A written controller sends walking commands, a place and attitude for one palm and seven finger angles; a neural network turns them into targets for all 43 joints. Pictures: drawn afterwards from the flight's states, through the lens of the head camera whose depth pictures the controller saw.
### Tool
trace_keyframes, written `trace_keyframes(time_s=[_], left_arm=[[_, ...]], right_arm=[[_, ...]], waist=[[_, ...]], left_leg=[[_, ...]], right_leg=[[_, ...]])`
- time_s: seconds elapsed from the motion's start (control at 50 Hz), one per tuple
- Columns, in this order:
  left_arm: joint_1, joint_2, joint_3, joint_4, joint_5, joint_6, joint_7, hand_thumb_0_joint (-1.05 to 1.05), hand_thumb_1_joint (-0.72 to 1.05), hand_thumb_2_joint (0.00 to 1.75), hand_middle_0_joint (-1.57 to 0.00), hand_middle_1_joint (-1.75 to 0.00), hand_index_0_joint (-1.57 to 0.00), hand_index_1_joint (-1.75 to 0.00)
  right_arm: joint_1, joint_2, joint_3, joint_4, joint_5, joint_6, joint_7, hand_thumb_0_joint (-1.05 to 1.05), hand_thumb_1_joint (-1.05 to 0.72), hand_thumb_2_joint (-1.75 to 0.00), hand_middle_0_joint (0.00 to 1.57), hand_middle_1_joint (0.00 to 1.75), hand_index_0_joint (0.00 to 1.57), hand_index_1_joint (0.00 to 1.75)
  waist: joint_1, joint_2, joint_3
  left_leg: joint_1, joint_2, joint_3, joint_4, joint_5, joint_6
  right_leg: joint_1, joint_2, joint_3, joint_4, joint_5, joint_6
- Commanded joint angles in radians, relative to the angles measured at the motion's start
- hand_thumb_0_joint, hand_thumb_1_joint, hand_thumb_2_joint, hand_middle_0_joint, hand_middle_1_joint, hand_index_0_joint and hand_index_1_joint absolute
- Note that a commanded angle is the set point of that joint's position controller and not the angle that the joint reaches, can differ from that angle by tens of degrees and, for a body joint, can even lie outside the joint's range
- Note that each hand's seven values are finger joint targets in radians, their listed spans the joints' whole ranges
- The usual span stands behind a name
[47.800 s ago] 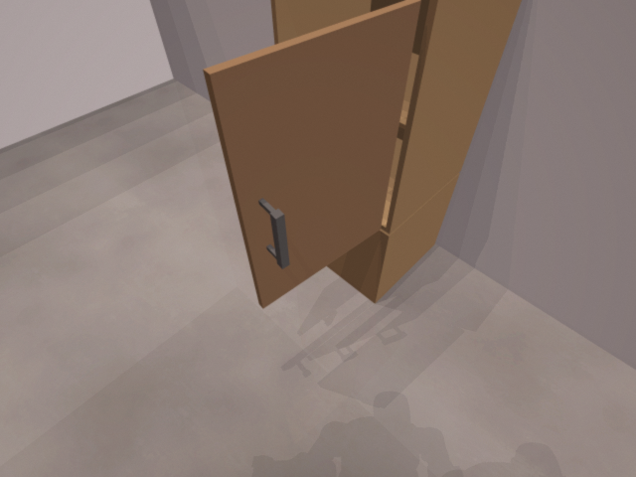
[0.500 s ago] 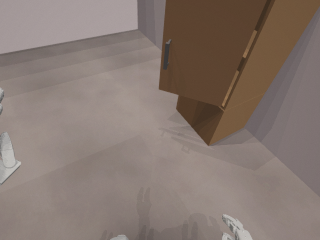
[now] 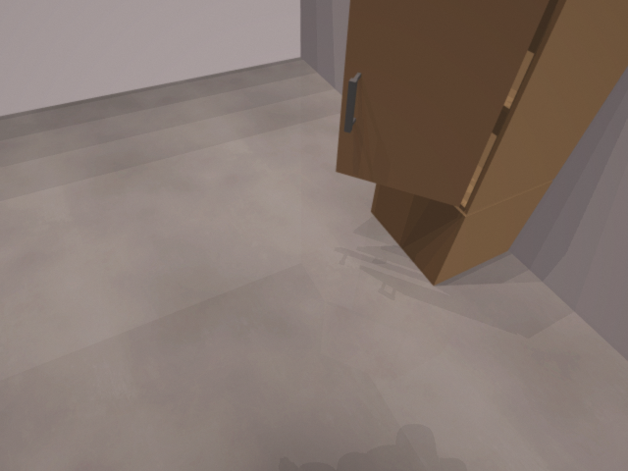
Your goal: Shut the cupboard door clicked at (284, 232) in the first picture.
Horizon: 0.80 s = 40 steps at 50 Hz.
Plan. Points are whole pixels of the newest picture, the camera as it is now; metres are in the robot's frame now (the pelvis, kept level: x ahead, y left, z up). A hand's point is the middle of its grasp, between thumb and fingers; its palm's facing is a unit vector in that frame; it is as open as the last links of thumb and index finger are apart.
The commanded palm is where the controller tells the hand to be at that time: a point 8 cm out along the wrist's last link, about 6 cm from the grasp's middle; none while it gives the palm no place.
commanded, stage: let the arm hang, fingers relaxed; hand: left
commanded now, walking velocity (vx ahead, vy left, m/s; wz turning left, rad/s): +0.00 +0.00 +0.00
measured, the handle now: (353, 103) +1.01 -0.07 -0.06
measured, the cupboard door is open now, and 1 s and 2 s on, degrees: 40 40 40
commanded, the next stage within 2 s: look to check the result in 0.78 s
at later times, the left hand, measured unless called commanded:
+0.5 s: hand out of the picture -0.02 +0.17 -0.16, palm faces +0.01 -0.99 -0.16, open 7.4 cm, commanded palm none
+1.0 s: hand out of the picture +0.00 +0.19 -0.16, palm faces -0.01 -0.98 -0.18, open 7.4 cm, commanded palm none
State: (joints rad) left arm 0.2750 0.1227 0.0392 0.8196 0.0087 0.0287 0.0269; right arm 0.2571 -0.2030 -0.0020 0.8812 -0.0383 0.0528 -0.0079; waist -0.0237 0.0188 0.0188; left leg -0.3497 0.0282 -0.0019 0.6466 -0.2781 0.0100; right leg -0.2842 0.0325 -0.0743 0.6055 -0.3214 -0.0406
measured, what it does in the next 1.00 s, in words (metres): stands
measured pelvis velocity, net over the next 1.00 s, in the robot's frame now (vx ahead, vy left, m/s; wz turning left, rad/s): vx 0.01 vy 0.02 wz -0.05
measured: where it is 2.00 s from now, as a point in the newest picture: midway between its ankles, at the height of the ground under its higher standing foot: outside the picture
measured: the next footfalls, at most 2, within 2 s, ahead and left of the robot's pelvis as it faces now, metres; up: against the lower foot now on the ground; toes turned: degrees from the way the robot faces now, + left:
none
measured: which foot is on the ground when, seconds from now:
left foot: down 0.00-1.00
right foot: down 0.00-1.00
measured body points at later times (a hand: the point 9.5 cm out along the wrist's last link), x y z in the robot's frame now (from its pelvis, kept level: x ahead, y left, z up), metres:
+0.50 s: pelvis +0.00 +0.01 +0.02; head +0.00 +0.01 +0.47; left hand -0.02 +0.22 -0.14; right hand -0.02 -0.19 -0.15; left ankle +0.03 +0.12 -0.72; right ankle +0.00 -0.10 -0.72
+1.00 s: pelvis +0.01 +0.02 +0.02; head +0.02 +0.02 +0.47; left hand +0.00 +0.24 -0.14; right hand -0.02 -0.18 -0.14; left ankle +0.03 +0.12 -0.72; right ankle +0.00 -0.10 -0.72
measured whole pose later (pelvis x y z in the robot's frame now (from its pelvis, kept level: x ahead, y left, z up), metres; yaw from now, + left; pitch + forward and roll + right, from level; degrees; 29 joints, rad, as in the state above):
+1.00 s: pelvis +0.01 +0.02 +0.02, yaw -3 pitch -1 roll +0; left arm 0.32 0.13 0.01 1.15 0.02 0.00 0.04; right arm 0.32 -0.12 0.00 1.14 -0.02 0.00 -0.03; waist -0.01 0.00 0.03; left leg -0.17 -0.02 0.08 0.39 -0.20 0.04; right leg -0.16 -0.01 0.00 0.41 -0.23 0.01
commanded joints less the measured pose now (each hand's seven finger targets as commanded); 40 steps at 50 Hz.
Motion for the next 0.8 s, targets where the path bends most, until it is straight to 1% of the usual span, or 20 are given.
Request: trace_keyframes(time_s=[0.0, 0.02, 0.04, 0.08, 0.12, 0.16, 0.2, 0.26, 0.28, 0.34, 0.42, 0.44, 0.48, 0.52, 0.54, 0.62, 0.64, 0.7, 0.72, 0.78], left_arm=[[0.028, 0.126, 0.008, 0.046, 0.003, -0.041, -0.001, 0.00, 0.90, 0.90, -0.20, -0.30, -0.20, -0.30], [0.022, 0.142, 0.007, 0.084, 0.003, -0.035, 0.000, 0.00, 0.90, 0.90, -0.20, -0.30, -0.20, -0.30], [0.021, 0.148, 0.005, 0.110, -0.001, -0.033, 0.000, 0.00, 0.90, 0.90, -0.20, -0.30, -0.20, -0.30], [0.026, 0.144, -0.001, 0.160, -0.001, -0.031, -0.001, 0.00, 0.90, 0.90, -0.20, -0.30, -0.20, -0.30], [0.028, 0.138, -0.008, 0.200, 0.000, -0.029, -0.002, 0.00, 0.90, 0.90, -0.20, -0.30, -0.20, -0.30], [0.036, 0.134, -0.012, 0.233, 0.000, -0.028, -0.002, 0.00, 0.90, 0.90, -0.20, -0.30, -0.20, -0.30], [0.052, 0.133, -0.013, 0.258, 0.001, -0.028, -0.001, 0.00, 0.90, 0.90, -0.20, -0.30, -0.20, -0.30], [0.070, 0.120, -0.017, 0.287, 0.000, -0.033, 0.002, 0.00, 0.90, 0.90, -0.20, -0.30, -0.20, -0.30], [0.075, 0.124, -0.018, 0.290, 0.000, -0.033, 0.003, 0.00, 0.90, 0.90, -0.20, -0.30, -0.20, -0.30], [0.088, 0.108, -0.021, 0.307, 0.000, -0.033, 0.005, 0.00, 0.90, 0.90, -0.20, -0.30, -0.20, -0.30], [0.107, 0.098, -0.020, 0.318, 0.002, -0.033, 0.007, 0.00, 0.90, 0.90, -0.20, -0.30, -0.20, -0.30], [0.110, 0.092, -0.020, 0.320, 0.002, -0.034, 0.009, 0.00, 0.90, 0.90, -0.20, -0.30, -0.20, -0.30], [0.118, 0.092, -0.020, 0.322, 0.003, -0.035, 0.010, 0.00, 0.90, 0.90, -0.20, -0.30, -0.20, -0.30], [0.116, 0.083, -0.020, 0.323, 0.003, -0.034, 0.011, 0.00, 0.90, 0.90, -0.20, -0.30, -0.20, -0.30], [0.119, 0.081, -0.020, 0.322, 0.004, -0.034, 0.011, 0.00, 0.90, 0.90, -0.20, -0.30, -0.20, -0.30], [0.125, 0.077, -0.019, 0.321, 0.004, -0.035, 0.012, 0.00, 0.90, 0.90, -0.20, -0.30, -0.20, -0.30], [0.124, 0.074, -0.019, 0.319, 0.005, -0.035, 0.012, 0.00, 0.90, 0.90, -0.20, -0.30, -0.20, -0.30], [0.125, 0.075, -0.017, 0.319, 0.005, -0.036, 0.013, 0.00, 0.90, 0.90, -0.20, -0.30, -0.20, -0.30], [0.125, 0.076, -0.018, 0.316, 0.005, -0.037, 0.013, 0.00, 0.90, 0.90, -0.20, -0.30, -0.20, -0.30], [0.126, 0.079, -0.017, 0.314, 0.006, -0.037, 0.014, 0.00, 0.90, 0.90, -0.20, -0.30, -0.20, -0.30]], right_arm=[[0.010, -0.073, -0.018, 0.023, 0.009, -0.057, -0.026, 0.00, -0.90, -0.90, 0.20, 0.30, 0.20, 0.30], [0.009, -0.066, -0.019, 0.051, 0.014, -0.060, -0.027, 0.00, -0.90, -0.90, 0.20, 0.30, 0.20, 0.30], [0.014, -0.061, -0.017, 0.072, 0.017, -0.060, -0.029, 0.00, -0.90, -0.90, 0.20, 0.30, 0.20, 0.30], [0.023, -0.059, -0.020, 0.103, 0.023, -0.056, -0.032, 0.00, -0.90, -0.90, 0.20, 0.30, 0.20, 0.30], [0.039, -0.050, -0.018, 0.131, 0.024, -0.051, -0.032, 0.00, -0.90, -0.90, 0.20, 0.30, 0.20, 0.30], [0.056, -0.045, -0.018, 0.156, 0.024, -0.045, -0.031, 0.00, -0.90, -0.90, 0.20, 0.30, 0.20, 0.30], [0.074, -0.035, -0.018, 0.179, 0.023, -0.042, -0.029, 0.00, -0.90, -0.90, 0.20, 0.30, 0.20, 0.30], [0.091, -0.025, -0.014, 0.202, 0.024, -0.045, -0.032, 0.00, -0.90, -0.90, 0.20, 0.30, 0.20, 0.30], [0.098, -0.028, -0.015, 0.208, 0.026, -0.044, -0.031, 0.00, -0.90, -0.90, 0.20, 0.30, 0.20, 0.30], [0.102, -0.018, -0.011, 0.223, 0.026, -0.048, -0.033, 0.00, -0.90, -0.90, 0.20, 0.30, 0.20, 0.30], [0.110, -0.007, -0.011, 0.231, 0.026, -0.050, -0.034, 0.00, -0.90, -0.90, 0.20, 0.30, 0.20, 0.30], [0.112, -0.003, -0.011, 0.232, 0.026, -0.051, -0.035, 0.00, -0.90, -0.90, 0.20, 0.30, 0.20, 0.30], [0.119, -0.005, -0.011, 0.234, 0.029, -0.052, -0.035, 0.00, -0.90, -0.90, 0.20, 0.30, 0.20, 0.30], [0.125, 0.003, -0.010, 0.239, 0.026, -0.052, -0.035, 0.00, -0.90, -0.90, 0.20, 0.30, 0.20, 0.30], [0.124, 0.004, -0.011, 0.237, 0.027, -0.053, -0.035, 0.00, -0.90, -0.90, 0.20, 0.30, 0.20, 0.30], [0.129, 0.006, -0.012, 0.237, 0.026, -0.054, -0.035, 0.00, -0.90, -0.90, 0.20, 0.30, 0.20, 0.30], [0.130, 0.006, -0.013, 0.235, 0.025, -0.054, -0.035, 0.00, -0.90, -0.90, 0.20, 0.30, 0.20, 0.30], [0.134, 0.006, -0.014, 0.234, 0.026, -0.058, -0.035, 0.00, -0.90, -0.90, 0.20, 0.30, 0.20, 0.30], [0.135, 0.005, -0.013, 0.234, 0.027, -0.059, -0.035, 0.00, -0.90, -0.90, 0.20, 0.30, 0.20, 0.30], [0.138, -0.004, -0.014, 0.233, 0.028, -0.060, -0.035, 0.00, -0.90, -0.90, 0.20, 0.30, 0.20, 0.30]], waist=[[0.027, 0.067, -0.104], [0.025, 0.122, -0.110], [0.028, 0.130, -0.108], [0.028, 0.059, -0.072], [0.024, -0.003, -0.009], [0.020, -0.029, 0.037], [0.018, -0.041, 0.052], [0.015, -0.050, 0.051], [0.014, -0.041, 0.049], [0.016, -0.024, 0.071], [0.019, -0.016, 0.079], [0.018, -0.024, 0.085], [0.019, -0.017, 0.077], [0.018, -0.021, 0.098], [0.018, -0.011, 0.104], [0.018, -0.008, 0.097], [0.018, -0.003, 0.104], [0.018, -0.006, 0.093], [0.019, -0.017, 0.090], [0.020, -0.011, 0.083]], left_leg=[[0.156, 0.110, -0.090, -0.201, 0.316, 0.034], [0.148, 0.095, -0.088, -0.223, 0.324, 0.032], [0.149, 0.097, -0.080, -0.243, 0.316, 0.031], [0.140, 0.093, -0.076, -0.273, 0.233, 0.028], [0.123, 0.085, -0.069, -0.311, 0.119, 0.025], [0.119, 0.075, -0.060, -0.332, 0.046, 0.023], [0.126, 0.067, -0.049, -0.336, 0.026, 0.023], [0.157, 0.065, -0.037, -0.329, 0.059, 0.023], [0.160, 0.065, -0.036, -0.327, 0.057, 0.022], [0.153, 0.069, -0.039, -0.343, 0.054, 0.024], [0.141, 0.068, -0.039, -0.350, 0.043, 0.026], [0.143, 0.068, -0.037, -0.348, 0.048, 0.026], [0.150, 0.069, -0.038, -0.346, 0.055, 0.027], [0.134, 0.068, -0.040, -0.354, 0.032, 0.027], [0.131, 0.067, -0.041, -0.357, 0.025, 0.028], [0.131, 0.068, -0.042, -0.358, 0.020, 0.029], [0.129, 0.069, -0.044, -0.361, 0.012, 0.029], [0.135, 0.073, -0.046, -0.362, 0.031, 0.032], [0.135, 0.073, -0.047, -0.360, 0.038, 0.033], [0.141, 0.074, -0.048, -0.359, 0.053, 0.034]], right_leg=[[0.093, -0.115, 0.152, -0.207, 0.278, 0.008], [0.130, -0.116, 0.131, -0.197, 0.283, 0.014], [0.154, -0.113, 0.125, -0.202, 0.278, 0.016], [0.160, -0.110, 0.126, -0.240, 0.239, 0.014], [0.134, -0.113, 0.131, -0.281, 0.167, 0.014], [0.105, -0.116, 0.138, -0.310, 0.106, 0.013], [0.088, -0.119, 0.143, -0.329, 0.065, 0.012], [0.073, -0.121, 0.151, -0.334, 0.079, 0.011], [0.072, -0.120, 0.148, -0.333, 0.073, 0.012], [0.065, -0.115, 0.146, -0.318, 0.095, 0.014], [0.065, -0.114, 0.142, -0.309, 0.101, 0.017], [0.061, -0.113, 0.143, -0.308, 0.105, 0.017], [0.061, -0.114, 0.141, -0.304, 0.110, 0.017], [0.054, -0.112, 0.142, -0.301, 0.100, 0.019], [0.047, -0.111, 0.142, -0.299, 0.099, 0.019], [0.050, -0.109, 0.141, -0.291, 0.107, 0.019], [0.045, -0.108, 0.142, -0.290, 0.104, 0.019], [0.055, -0.109, 0.140, -0.281, 0.126, 0.019], [0.059, -0.109, 0.142, -0.281, 0.132, 0.020], [0.066, -0.107, 0.141, -0.277, 0.140, 0.020]])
